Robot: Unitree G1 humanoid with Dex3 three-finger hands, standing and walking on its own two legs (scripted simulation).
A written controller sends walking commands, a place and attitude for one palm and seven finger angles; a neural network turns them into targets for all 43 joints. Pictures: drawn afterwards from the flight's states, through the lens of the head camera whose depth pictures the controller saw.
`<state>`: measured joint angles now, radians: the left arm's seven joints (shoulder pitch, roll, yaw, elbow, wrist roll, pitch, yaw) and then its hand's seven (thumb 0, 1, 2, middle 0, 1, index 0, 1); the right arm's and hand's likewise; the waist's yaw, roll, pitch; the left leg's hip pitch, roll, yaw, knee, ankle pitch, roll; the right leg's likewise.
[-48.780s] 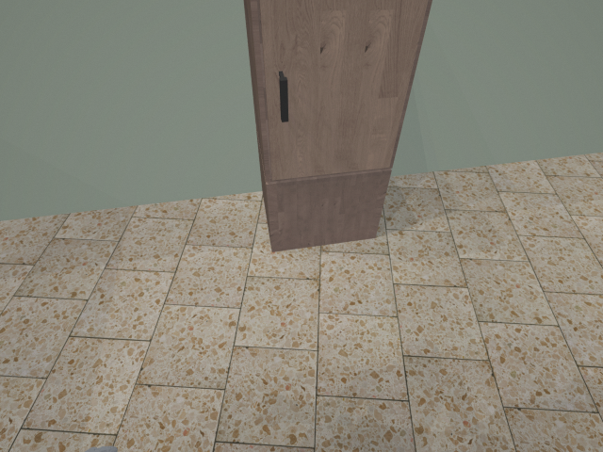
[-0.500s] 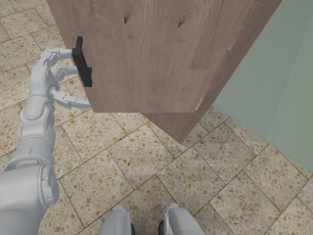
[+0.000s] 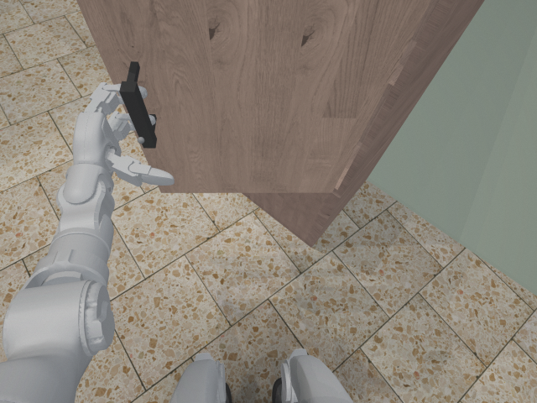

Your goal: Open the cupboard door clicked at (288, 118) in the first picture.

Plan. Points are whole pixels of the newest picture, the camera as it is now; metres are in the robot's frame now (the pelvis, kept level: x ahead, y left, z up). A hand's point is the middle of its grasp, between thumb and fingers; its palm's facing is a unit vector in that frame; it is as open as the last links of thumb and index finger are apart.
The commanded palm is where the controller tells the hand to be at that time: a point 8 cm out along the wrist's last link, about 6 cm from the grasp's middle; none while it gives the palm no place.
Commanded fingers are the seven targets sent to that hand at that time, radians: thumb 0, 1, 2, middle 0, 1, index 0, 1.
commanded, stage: slide the fingers in behind the handle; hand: left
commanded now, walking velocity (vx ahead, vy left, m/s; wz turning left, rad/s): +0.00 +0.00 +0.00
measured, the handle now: (142, 107) +0.55 +0.16 +0.06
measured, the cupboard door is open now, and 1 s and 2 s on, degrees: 42 42 61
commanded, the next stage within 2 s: close the thumb around the handle in 0.56 s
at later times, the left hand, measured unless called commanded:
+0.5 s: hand (151, 138) +0.49 +0.14 +0.06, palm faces -0.02 -1.00 -0.02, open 14.0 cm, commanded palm +0.46 +0.19 +0.06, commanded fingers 0.00 -0.50 0.30 -0.30 -1.20 -0.30 -1.20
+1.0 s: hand (153, 138) +0.49 +0.14 +0.05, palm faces -0.02 -1.00 -0.03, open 10.7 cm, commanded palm +0.47 +0.19 +0.06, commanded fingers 0.00 0.51 0.73 -0.37 -1.31 -0.37 -1.31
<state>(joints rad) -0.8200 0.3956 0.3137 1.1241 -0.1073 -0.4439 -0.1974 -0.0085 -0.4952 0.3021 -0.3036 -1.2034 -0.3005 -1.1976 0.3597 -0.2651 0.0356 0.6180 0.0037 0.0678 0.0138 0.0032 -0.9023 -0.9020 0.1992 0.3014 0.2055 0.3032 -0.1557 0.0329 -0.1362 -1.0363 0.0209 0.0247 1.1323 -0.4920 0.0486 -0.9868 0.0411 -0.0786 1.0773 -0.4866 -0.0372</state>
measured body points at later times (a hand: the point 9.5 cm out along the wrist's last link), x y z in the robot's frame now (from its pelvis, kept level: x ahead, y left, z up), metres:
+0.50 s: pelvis +0.00 +0.00 +0.00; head +0.13 +0.01 +0.43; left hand +0.49 +0.20 +0.06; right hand +0.02 -0.26 -0.12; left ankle +0.02 +0.09 -0.65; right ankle +0.01 -0.10 -0.65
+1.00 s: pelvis +0.00 +0.00 +0.00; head +0.13 +0.01 +0.43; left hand +0.49 +0.20 +0.06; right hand +0.03 -0.26 -0.12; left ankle +0.02 +0.09 -0.65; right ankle +0.01 -0.10 -0.65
